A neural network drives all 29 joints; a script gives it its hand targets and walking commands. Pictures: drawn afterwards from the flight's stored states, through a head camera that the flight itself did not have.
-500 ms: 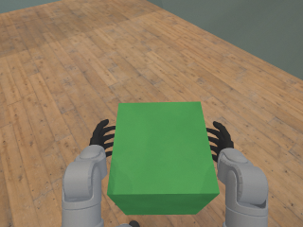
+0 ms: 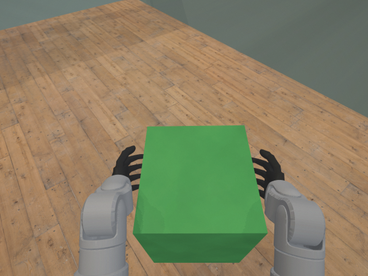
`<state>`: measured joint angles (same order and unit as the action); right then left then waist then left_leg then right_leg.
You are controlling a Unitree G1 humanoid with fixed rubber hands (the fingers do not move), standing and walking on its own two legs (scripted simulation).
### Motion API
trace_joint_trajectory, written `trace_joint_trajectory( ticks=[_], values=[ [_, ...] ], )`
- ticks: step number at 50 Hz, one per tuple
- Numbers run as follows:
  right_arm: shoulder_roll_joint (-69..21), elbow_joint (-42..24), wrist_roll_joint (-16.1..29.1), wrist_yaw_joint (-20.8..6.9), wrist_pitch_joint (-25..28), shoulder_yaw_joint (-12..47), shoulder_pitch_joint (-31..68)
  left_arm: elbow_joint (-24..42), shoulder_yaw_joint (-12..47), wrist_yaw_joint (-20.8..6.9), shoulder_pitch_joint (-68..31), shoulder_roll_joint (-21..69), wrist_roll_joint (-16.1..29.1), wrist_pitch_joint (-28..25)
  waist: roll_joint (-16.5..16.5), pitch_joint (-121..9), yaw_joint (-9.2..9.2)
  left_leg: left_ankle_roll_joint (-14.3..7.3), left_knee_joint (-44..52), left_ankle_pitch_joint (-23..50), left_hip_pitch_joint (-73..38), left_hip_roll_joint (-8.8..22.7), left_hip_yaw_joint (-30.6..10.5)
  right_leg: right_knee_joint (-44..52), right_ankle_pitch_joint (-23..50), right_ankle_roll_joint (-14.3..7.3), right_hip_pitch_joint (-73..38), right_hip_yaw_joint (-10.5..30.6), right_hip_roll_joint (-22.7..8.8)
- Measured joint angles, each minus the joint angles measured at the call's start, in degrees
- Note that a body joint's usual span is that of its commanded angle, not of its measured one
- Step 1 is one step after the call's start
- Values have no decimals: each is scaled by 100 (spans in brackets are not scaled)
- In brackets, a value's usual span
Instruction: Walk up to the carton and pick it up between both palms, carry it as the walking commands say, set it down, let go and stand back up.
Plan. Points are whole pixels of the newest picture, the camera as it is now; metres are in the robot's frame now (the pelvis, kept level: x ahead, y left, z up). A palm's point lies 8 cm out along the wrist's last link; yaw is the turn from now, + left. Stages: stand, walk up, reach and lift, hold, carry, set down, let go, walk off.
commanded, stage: carry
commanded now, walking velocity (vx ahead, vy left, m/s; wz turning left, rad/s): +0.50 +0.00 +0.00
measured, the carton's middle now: (196, 198) +0.28 -0.01 +0.01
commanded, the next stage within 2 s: none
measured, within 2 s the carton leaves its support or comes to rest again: neither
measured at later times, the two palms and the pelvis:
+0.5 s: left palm (134, 91) +0.57 +0.17 +0.09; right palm (237, 91) +0.56 -0.12 +0.09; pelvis +0.29 +0.02 +0.01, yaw -1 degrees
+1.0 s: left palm (152, 64) +0.67 +0.12 +0.11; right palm (247, 67) +0.66 -0.17 +0.11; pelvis +0.40 -0.01 +0.03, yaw -3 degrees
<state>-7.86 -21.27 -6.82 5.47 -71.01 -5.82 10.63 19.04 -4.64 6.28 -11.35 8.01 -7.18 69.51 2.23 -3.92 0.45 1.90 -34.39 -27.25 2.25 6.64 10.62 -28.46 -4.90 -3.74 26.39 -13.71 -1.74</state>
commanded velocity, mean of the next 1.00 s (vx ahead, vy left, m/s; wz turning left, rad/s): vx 0.04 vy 0.00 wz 0.00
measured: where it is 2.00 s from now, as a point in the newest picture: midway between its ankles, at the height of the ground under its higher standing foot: (192, 252)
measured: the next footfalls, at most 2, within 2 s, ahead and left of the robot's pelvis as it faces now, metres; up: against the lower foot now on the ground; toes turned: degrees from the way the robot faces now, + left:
left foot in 0.36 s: +0.40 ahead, +0.11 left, +0.00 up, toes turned +10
right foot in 0.54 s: +0.35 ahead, -0.11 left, +0.00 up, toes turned -15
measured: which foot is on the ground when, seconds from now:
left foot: up 0.00-0.34, down 0.36-1.00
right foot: down 0.00-0.40, up 0.42-0.52, down 0.54-1.00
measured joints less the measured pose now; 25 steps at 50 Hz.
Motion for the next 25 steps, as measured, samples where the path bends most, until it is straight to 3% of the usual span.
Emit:
trace_joint_trajectory(
  ticks=[3, 5, 11, 17, 18, 21, 23, 25],
  values=[
    [0, 185, 4, -4, -24, -124, 4, -311, 13, -3, -89, 19, -38, -5, -48, 95, -42, -137, -2406, 236, 1269, -169, -608, 49, -483, -84, -349, -66, -18],
    [10, 199, 18, 16, -35, -80, -48, -295, 26, 12, -23, 9, -21, 24, -110, 154, -83, -160, -2761, 545, 1902, -217, -645, 441, -470, 10, -710, -50, -21],
    [10, -50, 54, 60, 60, 109, -80, 124, -18, 34, 158, -22, 99, -67, -183, 311, -168, -158, -1008, 1273, 2832, -207, -477, 1321, -626, 125, -1720, 92, -45],
    [3, -320, 41, 80, 31, 160, -38, 372, -44, -16, 97, -12, 83, -44, -117, 322, -85, -204, 977, 3125, 2553, -404, -29, 932, -1510, 434, -2453, 161, -80],
    [-4, -284, 32, 79, 17, 178, -8, 379, -73, -31, 97, -15, 69, -24, -115, 266, -79, -335, 1120, 3174, 2363, -411, 55, 577, -1797, 492, -2459, 193, -107],
    [-27, 85, 0, 57, 102, 164, 145, 176, -265, -42, -63, 6, 35, 28, -429, 185, 18, -691, 803, 2177, 2263, -606, 173, -888, -2228, 547, -1899, 627, -312],
    [-39, 236, 0, 43, 89, 106, 193, 55, -290, -42, -106, 13, -3, 68, -447, 223, 26, -535, 883, 2193, 2126, -596, 161, -1087, -2508, 545, -1607, 840, -229],
    [-41, 268, 15, 52, 46, 82, 202, 39, -261, -17, -94, 12, -15, 108, -427, 271, 16, -582, 1009, 2050, 1947, -594, 166, -509, -2381, 566, -1501, 841, -220]
  ],
)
